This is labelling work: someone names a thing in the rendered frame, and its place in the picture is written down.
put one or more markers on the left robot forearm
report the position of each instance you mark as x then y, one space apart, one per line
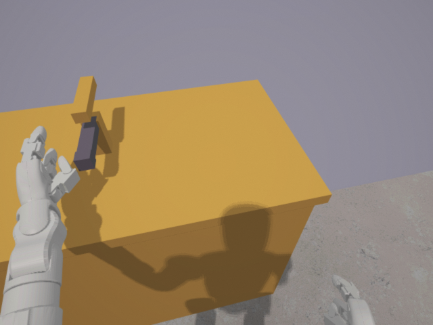
31 294

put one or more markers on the tap lever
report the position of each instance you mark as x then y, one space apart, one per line
84 157

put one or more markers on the robot left hand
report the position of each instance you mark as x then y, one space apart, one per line
36 179

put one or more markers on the robot right hand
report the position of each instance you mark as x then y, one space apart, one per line
355 312

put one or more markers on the counter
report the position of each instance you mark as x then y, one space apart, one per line
197 200

